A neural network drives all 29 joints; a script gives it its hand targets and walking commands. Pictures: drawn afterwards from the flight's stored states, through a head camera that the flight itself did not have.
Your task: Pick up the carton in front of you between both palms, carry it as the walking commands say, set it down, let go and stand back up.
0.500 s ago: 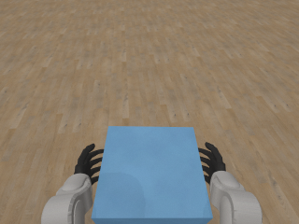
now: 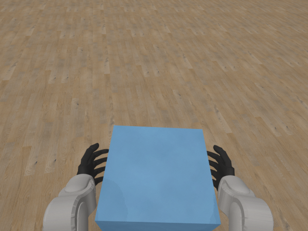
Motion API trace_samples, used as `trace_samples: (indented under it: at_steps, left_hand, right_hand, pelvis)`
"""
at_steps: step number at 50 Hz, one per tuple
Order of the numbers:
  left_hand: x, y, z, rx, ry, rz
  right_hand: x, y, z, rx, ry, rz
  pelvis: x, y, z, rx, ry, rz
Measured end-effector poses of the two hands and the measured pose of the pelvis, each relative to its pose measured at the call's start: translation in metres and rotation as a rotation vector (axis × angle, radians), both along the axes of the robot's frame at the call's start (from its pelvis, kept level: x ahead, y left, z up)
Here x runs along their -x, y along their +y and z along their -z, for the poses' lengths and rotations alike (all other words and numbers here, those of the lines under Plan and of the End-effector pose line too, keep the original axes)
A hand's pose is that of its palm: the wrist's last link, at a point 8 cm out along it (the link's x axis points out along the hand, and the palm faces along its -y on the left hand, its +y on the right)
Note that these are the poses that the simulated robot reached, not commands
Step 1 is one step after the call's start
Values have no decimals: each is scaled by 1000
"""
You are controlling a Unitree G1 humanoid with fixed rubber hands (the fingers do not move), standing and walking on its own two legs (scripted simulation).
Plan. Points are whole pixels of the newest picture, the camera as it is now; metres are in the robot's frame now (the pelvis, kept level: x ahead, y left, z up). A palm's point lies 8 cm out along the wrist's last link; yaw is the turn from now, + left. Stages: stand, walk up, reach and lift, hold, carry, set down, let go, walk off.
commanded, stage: carry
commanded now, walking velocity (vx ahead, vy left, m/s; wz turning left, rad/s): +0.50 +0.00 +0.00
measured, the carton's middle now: (155, 189) +0.24 -0.01 +0.00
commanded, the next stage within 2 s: none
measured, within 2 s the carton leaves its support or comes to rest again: neither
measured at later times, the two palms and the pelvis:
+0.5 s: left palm (117, 87) +0.54 +0.11 +0.07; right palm (203, 88) +0.57 -0.19 +0.06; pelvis +0.33 -0.05 +0.00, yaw +3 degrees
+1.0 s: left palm (113, 39) +0.89 +0.17 +0.07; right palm (179, 42) +0.88 -0.13 +0.08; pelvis +0.65 +0.02 -0.01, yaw -1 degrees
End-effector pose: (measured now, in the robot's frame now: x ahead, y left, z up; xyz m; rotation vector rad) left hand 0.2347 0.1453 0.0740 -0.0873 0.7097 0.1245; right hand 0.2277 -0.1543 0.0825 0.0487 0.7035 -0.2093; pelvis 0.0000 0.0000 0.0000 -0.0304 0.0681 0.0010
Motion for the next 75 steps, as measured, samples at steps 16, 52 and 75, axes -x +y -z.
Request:
trace_samples:
  at_steps: [16, 52, 75]
  left_hand:
    - [-214, -23, -1, -53, -99, -71]
    - [-680, 23, -3, -7, -12, 4]
    - [-976, -9, 12, -63, 51, -103]
  right_hand:
    - [-236, -23, 13, -47, -100, -74]
    - [-678, 23, -2, 3, -12, 7]
    - [-1008, -9, 27, -48, 49, -103]
  pelvis:
    - [-228, -36, 32, -16, -22, -44]
    - [-676, 24, 0, -4, -1, 7]
    - [-990, -28, 8, -42, 1, -61]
